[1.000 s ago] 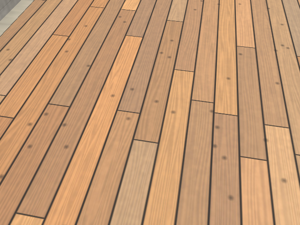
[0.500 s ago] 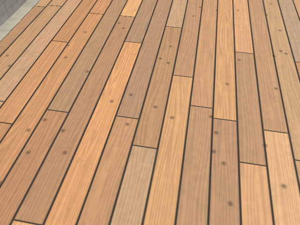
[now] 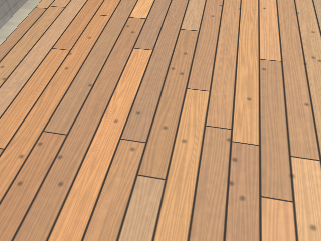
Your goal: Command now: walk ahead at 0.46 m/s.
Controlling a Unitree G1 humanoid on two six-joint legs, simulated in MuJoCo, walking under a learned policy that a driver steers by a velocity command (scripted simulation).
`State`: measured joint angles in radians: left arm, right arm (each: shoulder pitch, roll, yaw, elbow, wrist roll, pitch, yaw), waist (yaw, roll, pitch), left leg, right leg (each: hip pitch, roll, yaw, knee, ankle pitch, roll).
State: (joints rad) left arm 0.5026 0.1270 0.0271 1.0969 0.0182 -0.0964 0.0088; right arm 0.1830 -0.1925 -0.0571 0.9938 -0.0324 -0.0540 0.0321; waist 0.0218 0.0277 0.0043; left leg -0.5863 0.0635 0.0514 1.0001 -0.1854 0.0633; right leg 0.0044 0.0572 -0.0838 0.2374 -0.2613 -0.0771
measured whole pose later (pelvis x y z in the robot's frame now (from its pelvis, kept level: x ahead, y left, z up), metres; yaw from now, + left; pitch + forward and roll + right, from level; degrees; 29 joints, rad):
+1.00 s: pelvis +0.51 -0.01 +0.00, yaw +0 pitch +0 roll +0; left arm 0.25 0.16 0.02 1.03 0.02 -0.08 0.01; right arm 0.24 -0.18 -0.04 1.02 -0.03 -0.02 -0.02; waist 0.00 0.03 0.09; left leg -0.42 0.02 -0.03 0.94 -0.38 0.02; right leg -0.27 0.05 -0.12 0.37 -0.10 -0.11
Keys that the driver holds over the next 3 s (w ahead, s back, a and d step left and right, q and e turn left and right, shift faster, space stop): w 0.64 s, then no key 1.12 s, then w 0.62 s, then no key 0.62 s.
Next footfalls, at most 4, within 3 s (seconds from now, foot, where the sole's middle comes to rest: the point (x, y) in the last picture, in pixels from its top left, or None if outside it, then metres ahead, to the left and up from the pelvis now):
0.22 left None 0.30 0.09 -0.78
0.76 right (193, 216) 0.62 -0.07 -0.78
1.18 left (147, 221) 0.59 0.13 -0.78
2.54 left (165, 142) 1.02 0.05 -0.78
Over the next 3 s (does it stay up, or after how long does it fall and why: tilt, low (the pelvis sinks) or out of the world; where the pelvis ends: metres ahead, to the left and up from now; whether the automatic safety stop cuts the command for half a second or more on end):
stays up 0.95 -0.01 -0.01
